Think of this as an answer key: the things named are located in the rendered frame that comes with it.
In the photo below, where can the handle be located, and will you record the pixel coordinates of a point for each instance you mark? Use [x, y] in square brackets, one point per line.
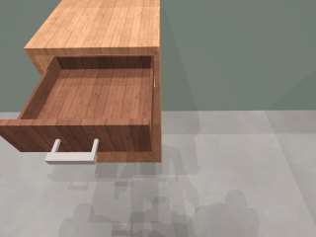
[72, 158]

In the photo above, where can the drawer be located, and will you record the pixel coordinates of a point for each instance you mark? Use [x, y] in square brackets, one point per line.
[80, 98]

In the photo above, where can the cabinet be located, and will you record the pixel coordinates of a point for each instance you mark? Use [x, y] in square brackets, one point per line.
[105, 27]

